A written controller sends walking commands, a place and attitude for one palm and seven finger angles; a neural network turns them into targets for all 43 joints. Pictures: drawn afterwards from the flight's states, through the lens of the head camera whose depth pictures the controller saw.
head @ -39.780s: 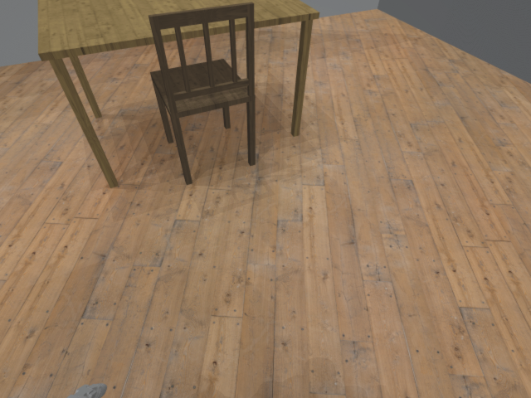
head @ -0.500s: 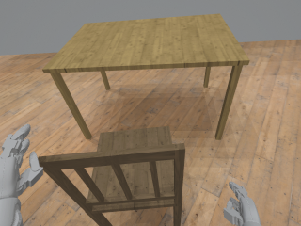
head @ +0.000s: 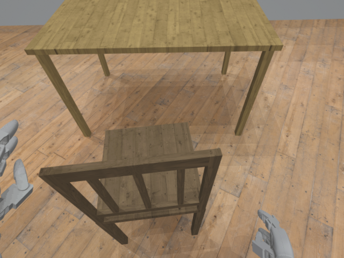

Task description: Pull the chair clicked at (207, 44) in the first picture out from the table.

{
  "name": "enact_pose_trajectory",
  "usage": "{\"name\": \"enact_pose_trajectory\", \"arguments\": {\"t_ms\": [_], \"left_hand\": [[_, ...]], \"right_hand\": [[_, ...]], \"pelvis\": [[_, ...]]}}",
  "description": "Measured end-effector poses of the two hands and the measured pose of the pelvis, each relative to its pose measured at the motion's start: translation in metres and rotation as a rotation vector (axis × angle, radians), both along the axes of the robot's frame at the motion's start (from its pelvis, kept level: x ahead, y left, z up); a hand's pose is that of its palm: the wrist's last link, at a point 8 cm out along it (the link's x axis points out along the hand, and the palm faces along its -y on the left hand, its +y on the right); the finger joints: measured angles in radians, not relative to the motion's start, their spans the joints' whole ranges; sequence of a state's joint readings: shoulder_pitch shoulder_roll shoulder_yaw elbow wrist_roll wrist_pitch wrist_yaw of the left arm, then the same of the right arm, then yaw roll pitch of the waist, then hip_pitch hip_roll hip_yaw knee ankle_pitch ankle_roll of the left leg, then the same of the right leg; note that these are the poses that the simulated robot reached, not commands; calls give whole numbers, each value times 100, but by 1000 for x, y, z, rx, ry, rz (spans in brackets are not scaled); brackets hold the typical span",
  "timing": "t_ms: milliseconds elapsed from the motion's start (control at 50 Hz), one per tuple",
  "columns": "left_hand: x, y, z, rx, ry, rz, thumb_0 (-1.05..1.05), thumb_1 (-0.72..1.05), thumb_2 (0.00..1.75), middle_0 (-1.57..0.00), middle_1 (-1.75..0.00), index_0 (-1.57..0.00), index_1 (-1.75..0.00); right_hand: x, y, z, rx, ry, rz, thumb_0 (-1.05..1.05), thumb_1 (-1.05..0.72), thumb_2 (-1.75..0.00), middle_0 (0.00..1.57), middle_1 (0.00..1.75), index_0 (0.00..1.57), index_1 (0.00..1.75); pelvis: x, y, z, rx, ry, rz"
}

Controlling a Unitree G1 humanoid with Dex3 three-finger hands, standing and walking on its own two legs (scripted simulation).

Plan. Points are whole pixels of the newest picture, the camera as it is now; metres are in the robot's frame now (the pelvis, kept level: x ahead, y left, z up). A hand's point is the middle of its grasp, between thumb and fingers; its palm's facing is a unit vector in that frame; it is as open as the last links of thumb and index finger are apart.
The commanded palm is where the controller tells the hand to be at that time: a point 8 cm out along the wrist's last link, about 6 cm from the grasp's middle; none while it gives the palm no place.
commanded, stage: step back with the hand held close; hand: left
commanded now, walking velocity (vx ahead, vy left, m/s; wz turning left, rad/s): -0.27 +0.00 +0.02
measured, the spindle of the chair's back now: (143, 191) +0.30 +0.11 -0.11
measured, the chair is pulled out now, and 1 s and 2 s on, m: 0.54 0.54 0.54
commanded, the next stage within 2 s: stop stepping back and stand still in 1.06 s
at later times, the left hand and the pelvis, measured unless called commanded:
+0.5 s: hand (0, 225) +0.15 +0.27 +0.15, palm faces +0.44 -0.77 -0.46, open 7.4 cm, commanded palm +0.08 +0.30 +0.18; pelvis -0.05 +0.00 -0.01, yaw +1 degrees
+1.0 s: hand out of the picture +0.05 +0.26 +0.15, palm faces +0.46 -0.76 -0.46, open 7.4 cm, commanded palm -0.02 +0.29 +0.18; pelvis -0.14 -0.02 -0.01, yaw +3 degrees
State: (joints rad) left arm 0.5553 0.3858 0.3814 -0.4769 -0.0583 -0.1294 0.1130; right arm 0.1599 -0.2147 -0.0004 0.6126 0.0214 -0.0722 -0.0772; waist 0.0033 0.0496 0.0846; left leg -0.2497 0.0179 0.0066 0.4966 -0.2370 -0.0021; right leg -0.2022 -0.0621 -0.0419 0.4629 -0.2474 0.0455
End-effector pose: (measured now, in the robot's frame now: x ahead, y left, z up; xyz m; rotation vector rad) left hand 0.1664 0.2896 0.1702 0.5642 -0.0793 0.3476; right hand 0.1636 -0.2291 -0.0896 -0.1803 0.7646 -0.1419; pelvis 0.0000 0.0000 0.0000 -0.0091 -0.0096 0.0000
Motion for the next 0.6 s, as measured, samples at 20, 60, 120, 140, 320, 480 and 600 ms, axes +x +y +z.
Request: {"name": "enact_pose_trajectory", "arguments": {"t_ms": [20, 60, 120, 140, 320, 480, 600], "left_hand": [[-2, 1, 1, 12, 6, -9, 2, 89, 90, -21, -30, -21, -30], [-6, 3, 5, 39, 10, -18, 2, 89, 90, -21, -31, -21, -30], [-13, 6, 11, 68, -2, -8, 2, 89, 90, -21, -31, -22, -30], [-16, 6, 12, 73, -8, -1, 2, 89, 90, -21, -31, -22, -30], [-44, -7, 8, 14, -56, 54, 1, 89, 90, -21, -30, -21, -30], [-61, 10, -6, -28, -93, 60, 1, 89, 90, -21, -31, -22, -30], [-76, 8, 13, 32, -149, 36, 2, 89, 90, -21, -30, -21, -30]], "right_hand": [[-2, 1, 0, -3, 7, -3, 2, -91, -89, 21, 30, 20, 30], [-4, 2, -1, -7, 17, -7, 2, -91, -89, 21, 30, 20, 30], [-5, 4, -2, -5, 14, -5, 2, -91, -89, 20, 30, 20, 30], [-6, 4, -2, -1, 10, -3, 2, -91, -89, 20, 30, 20, 30], [-12, -6, -2, 13, -49, 2, 2, -91, -89, 21, 30, 20, 30], [-40, -16, 9, -81, -34, -30, 2, -91, -89, 20, 30, 20, 30], [-58, -7, 16, -67, -66, 11, 2, -91, -89, 20, 30, 20, 30]], "pelvis": [[-1, 1, 0, 2, 5, -1], [-3, 2, 0, 6, 11, -2], [-7, 1, -1, 11, 15, 0], [-9, 0, -2, 12, 14, 1], [-29, -11, -7, -18, 8, 17], [-47, -3, -10, -15, 12, 21], [-64, -8, -8, -13, 26, 26]]}}
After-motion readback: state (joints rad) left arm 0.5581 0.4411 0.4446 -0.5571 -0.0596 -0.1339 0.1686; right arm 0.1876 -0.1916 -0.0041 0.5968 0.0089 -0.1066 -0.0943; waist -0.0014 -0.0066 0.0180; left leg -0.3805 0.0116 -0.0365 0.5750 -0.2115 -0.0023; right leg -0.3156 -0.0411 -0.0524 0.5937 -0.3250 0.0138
